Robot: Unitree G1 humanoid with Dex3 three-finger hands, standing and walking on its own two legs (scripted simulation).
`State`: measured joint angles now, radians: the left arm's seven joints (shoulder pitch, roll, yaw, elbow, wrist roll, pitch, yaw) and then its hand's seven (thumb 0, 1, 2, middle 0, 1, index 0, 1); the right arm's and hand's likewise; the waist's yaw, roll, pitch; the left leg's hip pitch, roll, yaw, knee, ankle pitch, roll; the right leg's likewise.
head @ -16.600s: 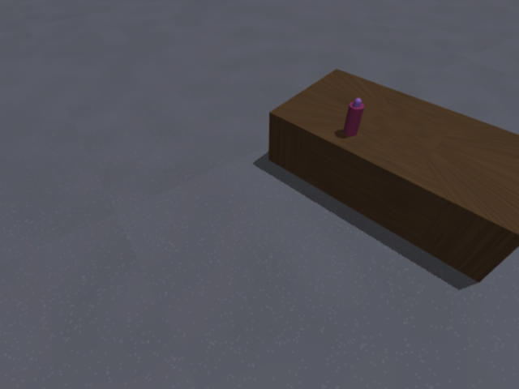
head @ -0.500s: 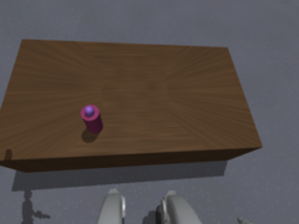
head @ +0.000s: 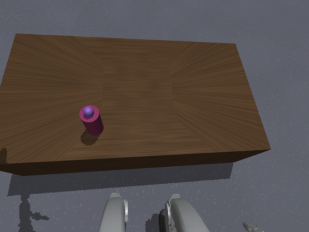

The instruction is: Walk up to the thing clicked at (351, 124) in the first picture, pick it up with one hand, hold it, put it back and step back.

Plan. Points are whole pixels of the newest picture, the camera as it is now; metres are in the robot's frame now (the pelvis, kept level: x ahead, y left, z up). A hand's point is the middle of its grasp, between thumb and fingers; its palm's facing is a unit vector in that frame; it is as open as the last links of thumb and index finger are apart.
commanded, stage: go down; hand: left
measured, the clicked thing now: (92, 119) +0.49 +0.20 -0.25
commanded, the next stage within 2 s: none
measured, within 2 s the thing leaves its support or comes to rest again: neither
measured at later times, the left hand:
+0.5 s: hand out of the picture +0.41 +0.40 +0.03, palm faces +0.24 -0.97 -0.06, open 17.4 cm
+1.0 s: hand out of the picture +0.42 +0.40 +0.04, palm faces +0.24 -0.97 -0.04, open 17.3 cm
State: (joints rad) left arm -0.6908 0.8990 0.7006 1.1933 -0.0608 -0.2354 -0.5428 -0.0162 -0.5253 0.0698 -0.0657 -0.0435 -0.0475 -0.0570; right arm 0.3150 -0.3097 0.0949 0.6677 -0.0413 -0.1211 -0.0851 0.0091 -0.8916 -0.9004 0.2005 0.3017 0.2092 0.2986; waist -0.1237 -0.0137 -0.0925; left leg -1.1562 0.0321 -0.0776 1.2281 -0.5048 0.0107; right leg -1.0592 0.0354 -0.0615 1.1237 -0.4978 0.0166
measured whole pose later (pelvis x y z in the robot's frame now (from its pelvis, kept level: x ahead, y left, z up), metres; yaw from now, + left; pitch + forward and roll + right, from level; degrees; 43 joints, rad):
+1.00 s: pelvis +0.00 +0.00 -0.01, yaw +0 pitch +25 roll -6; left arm -0.70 0.89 0.74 1.17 -0.11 -0.28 -0.57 -0.02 -0.50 0.06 -0.06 -0.04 -0.05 -0.05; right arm 0.30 -0.30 0.10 0.67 -0.04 -0.12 -0.08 0.01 -0.90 -0.90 0.20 0.30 0.21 0.30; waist -0.12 -0.01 -0.10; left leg -1.20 0.03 -0.08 1.27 -0.51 0.02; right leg -1.10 0.04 -0.06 1.16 -0.50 0.02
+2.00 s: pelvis +0.00 +0.00 -0.02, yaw +0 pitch +27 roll -6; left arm -0.71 0.89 0.77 1.15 -0.18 -0.33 -0.63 -0.02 -0.51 0.05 -0.05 -0.05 -0.05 -0.05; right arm 0.28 -0.30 0.11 0.70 -0.03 -0.12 -0.09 0.01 -0.90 -0.90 0.20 0.30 0.21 0.30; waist -0.12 -0.01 -0.10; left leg -1.24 0.03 -0.09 1.30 -0.53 0.01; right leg -1.14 0.03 -0.07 1.20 -0.53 0.01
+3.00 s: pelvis -0.01 +0.00 -0.02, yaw +0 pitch +27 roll -7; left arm -0.73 0.91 0.79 1.14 -0.18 -0.33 -0.64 -0.02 -0.55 0.05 -0.05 -0.07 -0.05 -0.06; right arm 0.28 -0.30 0.11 0.69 -0.03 -0.13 -0.09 0.01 -0.90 -0.90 0.20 0.30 0.21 0.30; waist -0.13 -0.01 -0.10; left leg -1.27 0.03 -0.09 1.32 -0.53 0.01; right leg -1.17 0.04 -0.07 1.22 -0.53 0.02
